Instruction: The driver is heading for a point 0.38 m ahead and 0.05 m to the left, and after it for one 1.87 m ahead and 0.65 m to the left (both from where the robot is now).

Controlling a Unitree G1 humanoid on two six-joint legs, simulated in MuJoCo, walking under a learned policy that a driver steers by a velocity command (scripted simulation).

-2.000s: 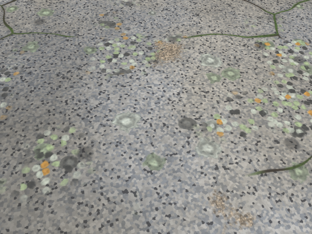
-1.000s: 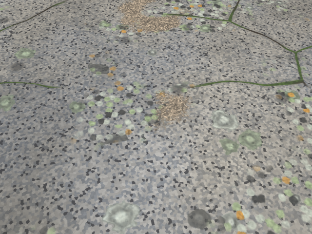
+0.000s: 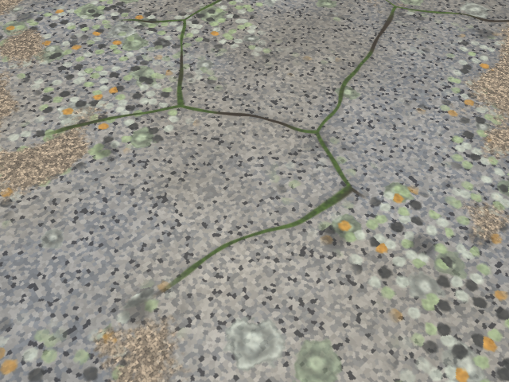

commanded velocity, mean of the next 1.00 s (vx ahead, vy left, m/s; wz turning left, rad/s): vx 0.25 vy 0.00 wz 0.28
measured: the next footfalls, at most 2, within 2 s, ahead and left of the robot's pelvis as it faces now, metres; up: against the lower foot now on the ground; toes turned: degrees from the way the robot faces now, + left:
right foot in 0.34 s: +0.36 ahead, -0.16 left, +0.00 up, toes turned +0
left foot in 0.84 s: +0.35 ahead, +0.10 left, +0.00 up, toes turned +19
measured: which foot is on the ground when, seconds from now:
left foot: down 0.00-0.36, up 0.38-0.82, down 0.84-1.00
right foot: up 0.00-0.32, down 0.34-0.84, up 0.86-1.00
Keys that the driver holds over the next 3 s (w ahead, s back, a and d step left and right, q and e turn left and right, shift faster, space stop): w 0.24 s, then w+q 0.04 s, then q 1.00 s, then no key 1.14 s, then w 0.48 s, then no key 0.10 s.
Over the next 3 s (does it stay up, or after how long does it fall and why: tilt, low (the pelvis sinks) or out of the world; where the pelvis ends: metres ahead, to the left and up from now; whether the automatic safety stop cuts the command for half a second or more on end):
stays up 0.47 0.05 0.00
